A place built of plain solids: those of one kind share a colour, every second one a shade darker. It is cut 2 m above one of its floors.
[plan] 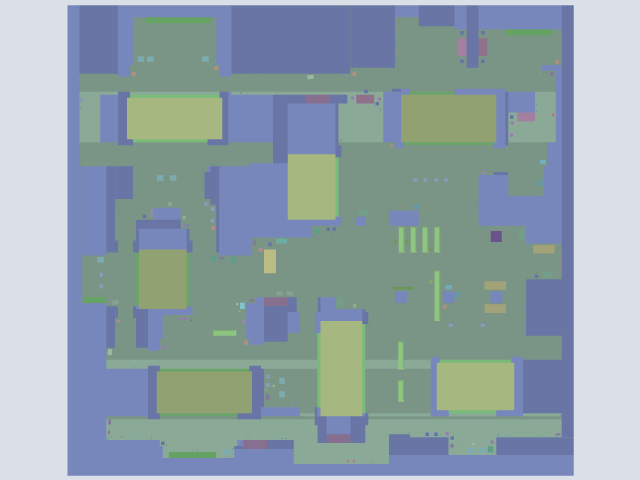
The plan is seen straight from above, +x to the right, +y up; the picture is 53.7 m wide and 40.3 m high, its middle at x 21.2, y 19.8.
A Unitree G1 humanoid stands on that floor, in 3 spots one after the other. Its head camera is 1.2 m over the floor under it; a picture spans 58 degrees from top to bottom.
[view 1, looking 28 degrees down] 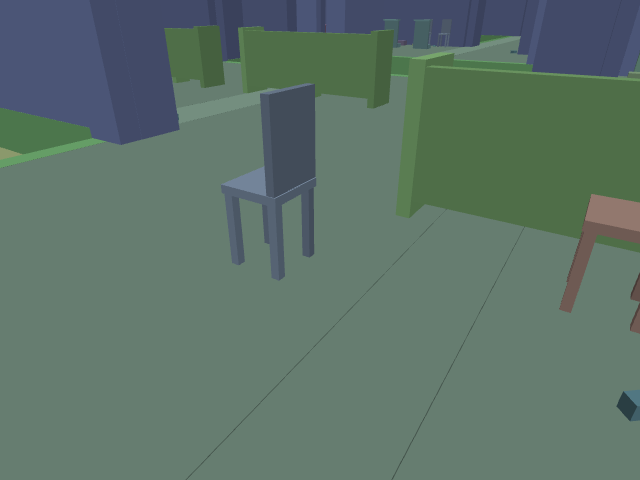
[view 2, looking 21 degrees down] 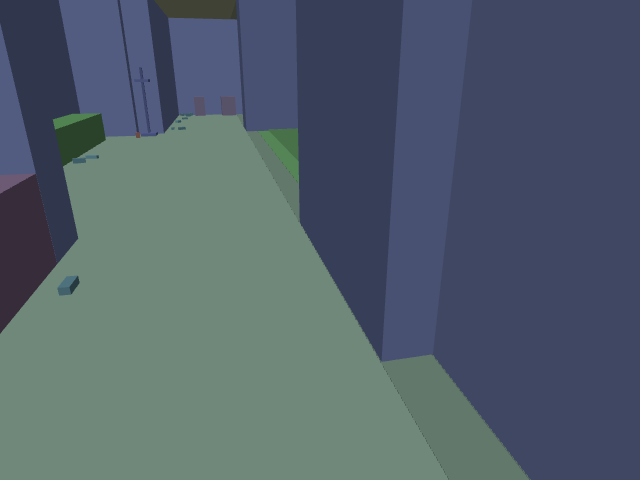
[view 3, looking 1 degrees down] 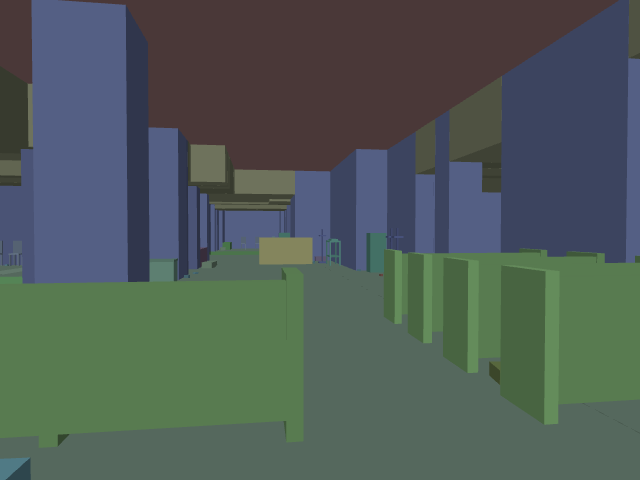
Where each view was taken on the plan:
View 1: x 33.75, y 14.00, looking -147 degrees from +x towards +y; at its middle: floor_strip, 2.56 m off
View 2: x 17.75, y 4.12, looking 167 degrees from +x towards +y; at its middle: wall_rock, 2.99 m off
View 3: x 33.75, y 17.00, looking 172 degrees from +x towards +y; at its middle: wall_rock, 18.43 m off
